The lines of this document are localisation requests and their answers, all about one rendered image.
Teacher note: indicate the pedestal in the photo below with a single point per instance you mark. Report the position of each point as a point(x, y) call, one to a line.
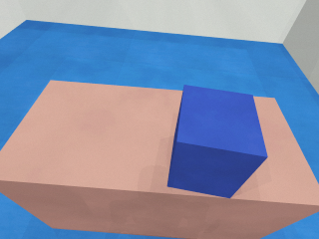
point(96, 157)

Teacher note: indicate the carton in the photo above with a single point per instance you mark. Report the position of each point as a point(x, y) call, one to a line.
point(218, 142)

